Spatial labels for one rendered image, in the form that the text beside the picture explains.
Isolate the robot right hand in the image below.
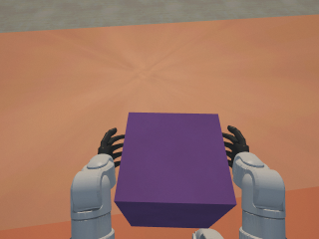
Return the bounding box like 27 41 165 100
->
222 125 249 168

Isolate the robot left hand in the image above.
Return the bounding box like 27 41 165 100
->
98 127 125 167

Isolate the robot left forearm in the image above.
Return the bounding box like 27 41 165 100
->
70 153 117 239

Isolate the carton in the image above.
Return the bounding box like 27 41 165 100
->
114 112 237 229

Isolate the robot right forearm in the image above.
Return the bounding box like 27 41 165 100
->
232 151 287 239

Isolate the right robot thigh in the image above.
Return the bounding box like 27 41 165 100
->
191 228 224 239

